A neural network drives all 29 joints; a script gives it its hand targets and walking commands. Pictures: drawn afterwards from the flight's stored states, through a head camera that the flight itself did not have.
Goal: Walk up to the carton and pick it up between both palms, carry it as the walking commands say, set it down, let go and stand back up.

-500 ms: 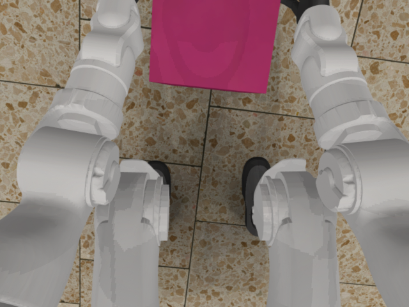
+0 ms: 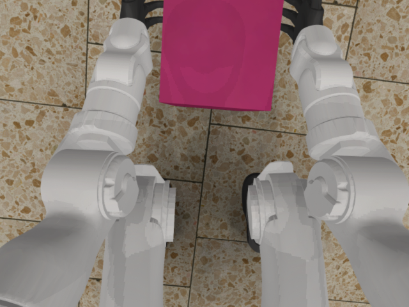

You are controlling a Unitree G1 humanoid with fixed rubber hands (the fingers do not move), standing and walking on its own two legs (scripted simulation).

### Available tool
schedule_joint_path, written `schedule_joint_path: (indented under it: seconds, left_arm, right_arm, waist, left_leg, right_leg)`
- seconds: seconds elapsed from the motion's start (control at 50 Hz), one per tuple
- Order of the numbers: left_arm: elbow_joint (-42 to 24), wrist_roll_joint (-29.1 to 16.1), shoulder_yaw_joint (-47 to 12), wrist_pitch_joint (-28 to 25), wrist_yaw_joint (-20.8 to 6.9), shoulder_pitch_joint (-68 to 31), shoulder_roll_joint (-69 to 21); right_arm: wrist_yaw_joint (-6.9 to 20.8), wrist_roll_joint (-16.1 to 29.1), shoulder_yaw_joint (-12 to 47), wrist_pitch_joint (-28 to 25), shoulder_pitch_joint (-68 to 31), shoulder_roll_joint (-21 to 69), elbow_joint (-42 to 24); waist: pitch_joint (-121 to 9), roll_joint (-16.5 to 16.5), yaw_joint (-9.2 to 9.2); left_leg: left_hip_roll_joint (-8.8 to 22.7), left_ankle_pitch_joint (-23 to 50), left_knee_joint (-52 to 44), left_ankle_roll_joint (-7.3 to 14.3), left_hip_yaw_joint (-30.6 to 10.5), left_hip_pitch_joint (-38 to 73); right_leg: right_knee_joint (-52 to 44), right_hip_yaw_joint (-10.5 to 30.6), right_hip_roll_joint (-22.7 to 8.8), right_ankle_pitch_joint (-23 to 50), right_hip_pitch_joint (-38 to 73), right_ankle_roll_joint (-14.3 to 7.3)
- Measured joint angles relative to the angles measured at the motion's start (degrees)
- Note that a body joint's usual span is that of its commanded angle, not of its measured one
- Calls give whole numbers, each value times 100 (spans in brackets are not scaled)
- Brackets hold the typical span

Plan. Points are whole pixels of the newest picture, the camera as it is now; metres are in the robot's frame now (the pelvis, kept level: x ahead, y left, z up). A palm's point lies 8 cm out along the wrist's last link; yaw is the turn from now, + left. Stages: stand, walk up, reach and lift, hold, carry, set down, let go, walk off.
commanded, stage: reach and lift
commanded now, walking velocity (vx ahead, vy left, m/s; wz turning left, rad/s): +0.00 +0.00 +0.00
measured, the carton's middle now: (217, 26) +0.55 -0.02 -0.24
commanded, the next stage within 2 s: none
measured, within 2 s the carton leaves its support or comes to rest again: leaves its support in 0.24 s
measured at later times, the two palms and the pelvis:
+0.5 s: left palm (128, 12) +0.53 +0.10 -0.12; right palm (313, 22) +0.52 -0.15 -0.12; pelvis -0.01 +0.00 +0.01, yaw +0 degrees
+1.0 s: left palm out of the picture +0.53 +0.10 -0.06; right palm (336, 10) +0.52 -0.15 -0.07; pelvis -0.01 -0.01 +0.05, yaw +0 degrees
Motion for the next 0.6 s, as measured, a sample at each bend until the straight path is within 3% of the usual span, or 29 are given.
schedule_joint_path:
  seconds: [0.18,0.36,0.44,0.6]
  left_arm:
    - [-143,-54,-36,34,131,167,-64]
    - [-458,-281,-246,156,345,276,-123]
    - [-521,-210,-171,274,365,208,-159]
    - [-690,120,139,505,259,170,-255]
  right_arm:
    - [-128,161,155,60,196,64,-197]
    - [-488,423,286,170,361,141,-576]
    - [-637,336,192,281,313,205,-665]
    - [-550,-84,-144,563,251,353,-887]
  waist:
    - [-112,28,-23]
    - [-184,14,36]
    - [-280,30,58]
    - [-599,65,37]
  left_leg:
    - [-67,-16,-51,-37,-27,-3]
    - [-136,85,-161,-117,-98,47]
    - [-172,181,-264,-145,-120,37]
    - [-213,338,-574,-158,-129,9]
  right_leg:
    - [-32,24,42,-40,2,17]
    - [-143,31,132,73,41,48]
    - [-242,42,161,166,30,58]
    - [-530,86,201,314,-5,68]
